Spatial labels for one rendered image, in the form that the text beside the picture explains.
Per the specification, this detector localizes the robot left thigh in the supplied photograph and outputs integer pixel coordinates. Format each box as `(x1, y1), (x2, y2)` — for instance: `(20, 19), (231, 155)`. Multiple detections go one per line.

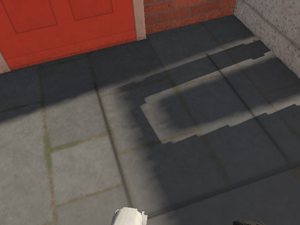
(111, 207), (148, 225)

